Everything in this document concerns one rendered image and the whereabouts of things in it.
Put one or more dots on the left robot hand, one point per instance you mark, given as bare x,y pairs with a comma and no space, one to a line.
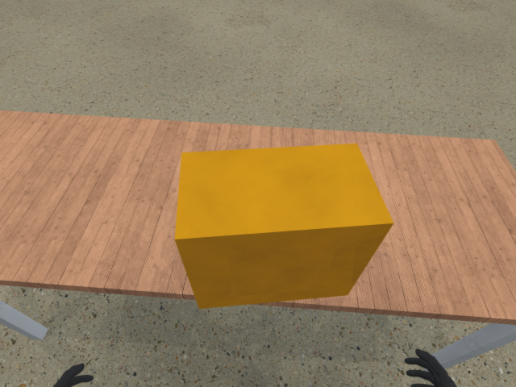
68,379

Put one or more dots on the table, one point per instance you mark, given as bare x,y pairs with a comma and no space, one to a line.
89,203

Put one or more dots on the right robot hand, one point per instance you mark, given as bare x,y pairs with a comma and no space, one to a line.
437,375

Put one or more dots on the carton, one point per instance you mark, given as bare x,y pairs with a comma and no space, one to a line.
277,224

